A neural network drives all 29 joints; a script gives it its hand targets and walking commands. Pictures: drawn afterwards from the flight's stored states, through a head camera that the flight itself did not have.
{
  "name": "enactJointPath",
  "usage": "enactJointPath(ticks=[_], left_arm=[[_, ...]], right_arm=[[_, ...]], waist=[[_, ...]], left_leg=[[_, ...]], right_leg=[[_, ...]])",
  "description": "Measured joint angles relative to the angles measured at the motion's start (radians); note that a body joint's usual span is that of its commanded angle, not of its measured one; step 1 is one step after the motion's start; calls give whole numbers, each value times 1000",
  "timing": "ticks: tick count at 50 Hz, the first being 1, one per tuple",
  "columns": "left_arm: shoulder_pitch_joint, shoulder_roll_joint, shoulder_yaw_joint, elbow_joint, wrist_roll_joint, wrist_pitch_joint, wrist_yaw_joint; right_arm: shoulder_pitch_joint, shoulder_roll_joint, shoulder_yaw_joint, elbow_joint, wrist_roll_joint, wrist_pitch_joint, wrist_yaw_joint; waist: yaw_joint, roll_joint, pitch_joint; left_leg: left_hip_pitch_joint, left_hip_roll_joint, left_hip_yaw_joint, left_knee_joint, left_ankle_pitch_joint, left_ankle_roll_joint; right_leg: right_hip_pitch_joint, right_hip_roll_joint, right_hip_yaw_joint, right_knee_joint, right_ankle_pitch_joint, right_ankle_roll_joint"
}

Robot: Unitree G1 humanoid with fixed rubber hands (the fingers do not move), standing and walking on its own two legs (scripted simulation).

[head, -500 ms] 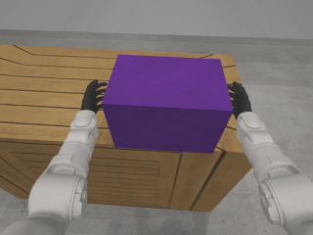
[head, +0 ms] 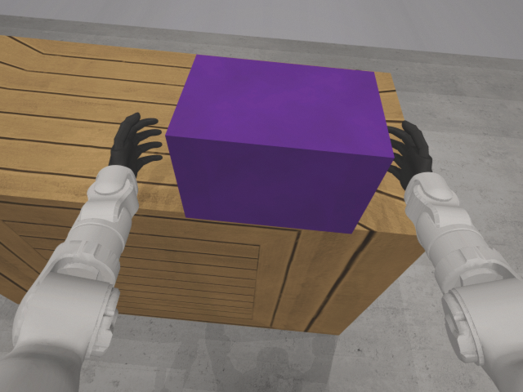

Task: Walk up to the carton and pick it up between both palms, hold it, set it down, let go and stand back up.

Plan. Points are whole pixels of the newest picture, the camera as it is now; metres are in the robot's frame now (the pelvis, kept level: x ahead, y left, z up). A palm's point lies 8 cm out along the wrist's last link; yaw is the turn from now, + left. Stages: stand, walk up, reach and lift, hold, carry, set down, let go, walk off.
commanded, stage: set down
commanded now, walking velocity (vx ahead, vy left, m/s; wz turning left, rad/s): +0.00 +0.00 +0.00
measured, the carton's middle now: (276, 147) +0.51 +0.00 +0.08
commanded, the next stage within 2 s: none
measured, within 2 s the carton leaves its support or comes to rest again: neither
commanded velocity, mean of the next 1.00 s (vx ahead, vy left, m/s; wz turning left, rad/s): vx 0.00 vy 0.00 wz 0.00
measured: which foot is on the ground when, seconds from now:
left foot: down 0.00-1.00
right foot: down 0.00-1.00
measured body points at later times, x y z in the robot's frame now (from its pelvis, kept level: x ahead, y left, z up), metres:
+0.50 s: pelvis +0.01 +0.00 +0.02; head +0.05 +0.03 +0.46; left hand +0.46 +0.25 +0.16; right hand +0.45 -0.22 +0.16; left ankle +0.05 +0.12 -0.72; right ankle +0.02 -0.09 -0.72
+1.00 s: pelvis +0.02 +0.00 +0.03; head +0.05 +0.02 +0.48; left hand +0.45 +0.26 +0.20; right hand +0.44 -0.24 +0.19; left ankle +0.05 +0.12 -0.72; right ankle +0.02 -0.09 -0.72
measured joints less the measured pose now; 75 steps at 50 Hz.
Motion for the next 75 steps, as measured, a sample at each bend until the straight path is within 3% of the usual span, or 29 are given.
enactJointPath(ticks=[8, 18, 35, 43, 57, 75], left_arm=[[43, 28, 85, -151, 44, 117, 4], [91, 89, 97, -287, -2, 251, 9], [40, 81, 163, -440, 48, 487, 0], [65, 117, 174, -524, 35, 557, -1], [243, 88, 244, -692, 82, 582, -36], [390, 79, 221, -770, 49, 526, -20]], right_arm=[[55, -42, -14, -127, 18, 64, -19], [114, -108, -9, -314, 46, 196, -13], [54, -103, -72, -385, 4, 353, -36], [66, -159, -75, -427, 36, 396, -23], [253, -138, -60, -600, 44, 397, -31], [445, -80, -113, -757, -27, 404, -29]], waist=[[-2, 15, 28], [0, 19, 54], [24, 25, 133], [19, 29, 144], [-1, 14, 182], [21, 18, 198]], left_leg=[[39, 6, 2, -13, -2, 0], [138, 1, 10, -88, 21, 3], [305, -9, 6, -171, 34, 4], [337, -13, 1, -182, 29, 4], [434, -12, 2, -219, 36, -2], [452, -18, 3, -215, 51, 1]], right_leg=[[44, 9, 8, -30, 11, 3], [137, 9, 22, -101, 35, 7], [310, 7, 29, -195, 54, 12], [347, 7, 28, -213, 51, 14], [436, 11, 39, -240, 55, 9], [441, 7, 47, -208, 57, 10]])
